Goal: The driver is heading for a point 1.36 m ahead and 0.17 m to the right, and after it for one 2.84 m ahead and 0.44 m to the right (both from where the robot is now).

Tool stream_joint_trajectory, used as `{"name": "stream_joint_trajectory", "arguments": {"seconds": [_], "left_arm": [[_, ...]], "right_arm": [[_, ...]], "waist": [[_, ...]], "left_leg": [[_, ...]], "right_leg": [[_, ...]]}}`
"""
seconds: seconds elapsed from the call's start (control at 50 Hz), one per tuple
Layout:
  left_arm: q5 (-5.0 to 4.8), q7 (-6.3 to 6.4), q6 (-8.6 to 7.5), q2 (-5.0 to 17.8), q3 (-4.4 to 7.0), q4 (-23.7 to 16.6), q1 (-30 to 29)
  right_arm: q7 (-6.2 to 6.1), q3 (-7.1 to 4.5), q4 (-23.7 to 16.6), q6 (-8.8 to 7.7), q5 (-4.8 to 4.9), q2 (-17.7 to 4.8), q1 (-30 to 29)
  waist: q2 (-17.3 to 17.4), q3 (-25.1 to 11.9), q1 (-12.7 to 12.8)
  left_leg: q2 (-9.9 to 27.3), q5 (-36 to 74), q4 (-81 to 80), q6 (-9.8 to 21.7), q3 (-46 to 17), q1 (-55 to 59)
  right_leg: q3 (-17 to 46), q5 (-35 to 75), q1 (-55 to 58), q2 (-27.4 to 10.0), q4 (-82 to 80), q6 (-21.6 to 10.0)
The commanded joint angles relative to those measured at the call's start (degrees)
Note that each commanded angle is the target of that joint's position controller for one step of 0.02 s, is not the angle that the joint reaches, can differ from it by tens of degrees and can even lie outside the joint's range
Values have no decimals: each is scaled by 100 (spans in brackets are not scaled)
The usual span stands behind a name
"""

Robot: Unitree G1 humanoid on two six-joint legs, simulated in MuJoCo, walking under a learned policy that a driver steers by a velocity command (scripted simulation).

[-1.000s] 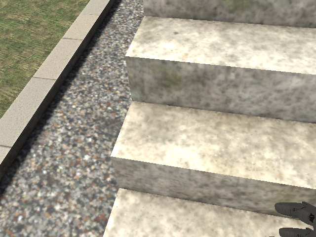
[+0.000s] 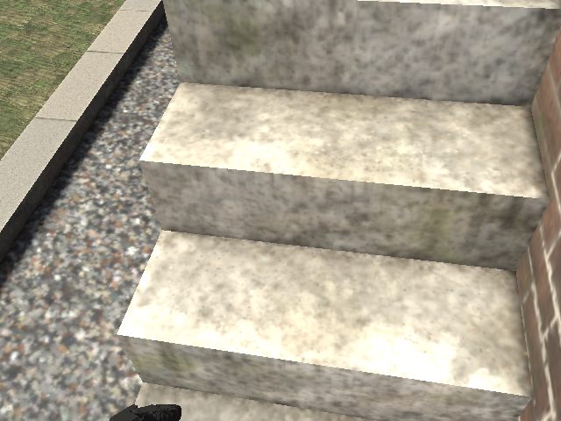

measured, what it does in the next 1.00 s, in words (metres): climbs: left foot, then right foot 0.20 m higher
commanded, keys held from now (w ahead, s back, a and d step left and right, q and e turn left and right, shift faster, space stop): w+shift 1.00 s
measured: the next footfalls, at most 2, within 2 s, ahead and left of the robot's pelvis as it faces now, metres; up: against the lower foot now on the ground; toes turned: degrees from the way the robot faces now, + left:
left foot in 0.42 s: +0.15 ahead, +0.21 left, +0.00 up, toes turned +4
right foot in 0.88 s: +0.33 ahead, -0.04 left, +0.20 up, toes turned +1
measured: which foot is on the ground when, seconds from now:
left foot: up 0.00-0.40, down 0.42-0.92, up 0.94-1.00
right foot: down 0.00-0.42, up 0.44-0.86, down 0.88-1.00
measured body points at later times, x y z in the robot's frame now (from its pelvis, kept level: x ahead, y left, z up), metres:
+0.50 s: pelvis +0.07 +0.08 +0.01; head +0.08 +0.10 +0.46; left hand +0.26 +0.32 -0.09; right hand +0.19 -0.17 -0.09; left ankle +0.11 +0.21 -0.71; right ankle -0.01 -0.10 -0.59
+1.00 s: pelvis +0.23 +0.05 +0.12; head +0.26 +0.06 +0.57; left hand +0.44 +0.28 +0.03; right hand +0.34 -0.20 +0.00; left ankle +0.13 +0.22 -0.51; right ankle +0.29 -0.04 -0.52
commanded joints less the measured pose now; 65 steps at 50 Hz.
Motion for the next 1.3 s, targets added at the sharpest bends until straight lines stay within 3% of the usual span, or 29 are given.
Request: {"name": "stream_joint_trajectory", "arguments": {"seconds": [0.02, 0.06, 0.22, 0.3, 0.34, 0.38, 0.42, 0.44, 0.46, 0.5, 0.54, 0.62, 0.74, 0.82, 0.86, 0.88, 0.9, 0.92, 0.94, 0.96, 0.98, 1.02, 1.06, 1.12, 1.18, 1.24, 1.26, 1.28, 1.3], "left_arm": [[83, 197, -85, 1535, 507, -100, 405], [21, 195, -70, 1006, 359, -417, -637], [55, 331, -268, 1200, 411, 6, 734], [-102, 415, -229, 1130, 288, -420, -13], [-66, 432, -260, 1159, 271, -370, 294], [-77, 307, -252, 1244, 339, -129, 448], [-80, 221, -296, 908, 219, -429, -277], [-300, 202, -320, 327, 120, -710, -173], [-167, 205, -299, 185, 136, -597, 54], [-123, 173, -403, 34, 152, -530, -5], [62, 242, -385, 4, 131, -722, -356], [32, 118, -279, 178, 162, -1017, -809], [-3, 126, -83, -241, 6, -1472, -1655], [-33, 119, 104, -144, -173, -1770, -1632], [-258, 175, 80, 110, -39, -1330, -1072], [-207, 204, -22, 130, 45, -976, 96], [38, 238, -103, 515, 222, -852, 159], [250, 257, -90, 1189, 429, -518, 1065], [238, 225, 6, 1610, 548, -81, 1439], [172, 257, 45, 1635, 648, -183, 651], [151, 201, -36, 1369, 629, 10, 30], [131, 114, -271, 755, 476, 617, 0], [168, 26, -451, 452, 401, 1024, 191], [191, 119, -566, 796, 461, 1240, 668], [107, 230, -607, 1065, 470, 620, -437], [-55, 253, -544, 1422, 473, 543, -60], [-1, 223, -457, 1418, 497, 681, 648], [41, 205, -429, 1309, 505, 659, 722], [7, 214, -329, 1561, 608, 766, 1142]], "right_arm": [[270, 84, -764, 94, -224, 280, -719], [245, 78, -687, 245, -192, 153, -379], [280, 212, -825, 426, -187, 148, -625], [430, 220, -736, 302, 139, -34, -707], [341, 197, -716, 198, 93, 16, -572], [412, 45, -356, 68, -33, 82, 348], [567, -21, 153, -91, -248, 34, 1737], [495, -224, 101, -133, -333, -912, 1760], [412, -254, -13, -58, -141, -999, 1599], [370, -37, -383, 34, -271, -495, 295], [335, 32, -241, -113, -391, -326, 428], [235, -49, 194, -505, -369, -445, 944], [118, -7, 546, -573, -231, -371, 1321], [47, -48, 507, -528, -96, -521, 571], [-76, -36, 450, -487, 181, -686, 600], [5, -217, 450, -555, 135, -1265, 605], [120, -245, 574, -534, 163, -1047, 1314], [308, -264, 495, -569, 267, -911, 1630], [520, -255, 376, -594, 70, -626, 1016], [530, -217, 1, -550, -52, -44, 74], [503, -60, -404, -499, -274, 415, -441], [483, 215, -768, -427, -505, 846, -473], [438, 236, -621, -278, -445, 702, -88], [397, 245, -826, -30, -298, 554, -294], [432, 238, -752, 93, -54, 177, 118], [353, 292, -865, 82, 229, -20, -600], [392, 333, -962, 0, 210, 68, -1119], [421, 255, -739, -83, 136, -13, -820], [387, 235, -711, -128, -22, 85, -536]], "waist": [[-1356, -383, 122], [-1056, -59, -463], [-640, 231, -336], [-1413, 409, -361], [-2188, 552, -148], [-1482, -62, -521], [-325, -304, -1337], [1804, -483, -982], [1810, -930, -962], [1075, -522, -308], [653, -385, -60], [321, -11, -140], [-27, 793, -227], [168, 625, 184], [472, -519, 216], [1286, -1274, 629], [1112, -1838, 370], [-646, -2499, 600], [-1891, -2587, 578], [-1675, -2102, 564], [-842, -1407, 292], [-450, -338, -211], [-243, -244, -369], [-272, 203, -331], [-466, 275, -907], [-1061, 476, -305], [-373, 758, 109], [100, 473, -1], [-197, -13, 6]], "left_leg": [[-378, 15, 4056, -238, -1355, -3034], [-469, 400, 4555, -400, -1517, -2736], [-117, 373, 4535, -334, -1284, -3242], [376, 230, 416, -36, -236, -431], [334, 615, -638, 209, 88, 198], [-97, 950, -1712, 464, 344, 1655], [-351, 1148, -2090, -110, 44, 3168], [913, 2265, -2619, -17, -1942, 4025], [1111, 595, -3042, 187, -2819, 3519], [1195, 245, -2702, 611, -2375, 2027], [1319, 145, -2643, 900, -2186, 1560], [1727, -625, -3259, 1112, -2364, 1679], [1433, -59, -3796, 785, -1325, 1665], [1048, 2625, -4993, 593, -1, 912], [986, 9645, -3942, 999, 155, 1565], [1331, 11290, -2938, 1020, 44, 2486], [1052, 10914, -1530, 776, -26, 2553], [642, 9239, 129, 666, -270, 1474], [-221, 3821, 1359, 655, -475, 956], [-1049, 2082, 3442, 439, -1439, -60], [-1195, 1927, 5121, 411, -1702, -1177], [-869, 1881, 5645, 633, -1309, -2156], [-805, 1891, 5917, 586, -1249, -2306], [-568, 1026, 5821, 337, -1237, -3216], [-55, 639, 3278, 142, -249, -1314], [221, -429, 699, 309, 415, 49], [26, -1058, -77, 333, 658, -330], [-104, 194, -1100, 514, 388, 22], [-414, -96, -1885, 519, 561, 571]], "right_leg": [[3370, 191, 1492, -1735, -1937, -1329], [2372, -381, 120, -1452, -1897, -1303], [1382, -383, 560, -1591, -2355, -1205], [8, 463, -187, -981, -2806, -1022], [335, 626, 175, -1289, -3017, -1349], [108, 2544, 504, -1192, -1797, -1474], [-495, 3814, -673, -484, 1513, -1152], [-774, 1429, -2550, 552, 3211, -570], [161, 928, -2676, 686, 4952, -476], [502, 1487, -3272, 656, 7526, -459], [611, 1322, -3873, 628, 8641, -633], [700, 839, -4954, 811, 10345, -866], [179, 309, -5768, 779, 9863, -943], [-959, -95, -2935, -106, 5209, -1065], [-1498, -448, -1008, 768, 3841, -919], [-1275, -28, -480, 868, 3072, -778], [-145, -552, 122, 814, 2421, -978], [2181, -1548, 1317, -117, 1231, -1505], [3272, -1685, 1322, -271, -269, -1716], [4121, -1813, 774, -320, -1353, -1810], [3829, -1753, 178, -547, -987, -1802], [2674, -1543, -645, -482, -443, -1691], [2161, -1214, -550, -394, -666, -1483], [2186, -1396, -210, -705, -1394, -1593], [967, -1065, -1689, -538, -2066, -1406], [317, -322, -1481, -652, -3176, -1474], [474, 308, -338, -588, -3195, -1578], [515, 2600, 715, -552, -2239, -1468], [595, 4206, 1447, -790, -1600, -1533]]}}
Velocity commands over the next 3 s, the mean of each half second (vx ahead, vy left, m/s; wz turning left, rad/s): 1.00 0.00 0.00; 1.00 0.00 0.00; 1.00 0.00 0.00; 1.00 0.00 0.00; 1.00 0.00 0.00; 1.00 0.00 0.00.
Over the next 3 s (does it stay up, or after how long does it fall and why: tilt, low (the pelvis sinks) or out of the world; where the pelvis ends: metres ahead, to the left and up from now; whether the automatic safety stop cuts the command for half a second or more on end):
stays up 0.77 0.00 0.57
